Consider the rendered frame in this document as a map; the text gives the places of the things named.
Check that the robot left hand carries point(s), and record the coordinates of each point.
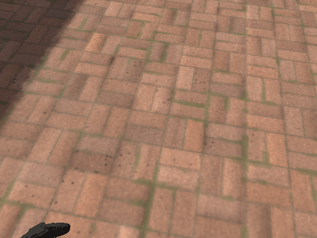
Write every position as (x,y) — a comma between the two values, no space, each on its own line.
(50,230)

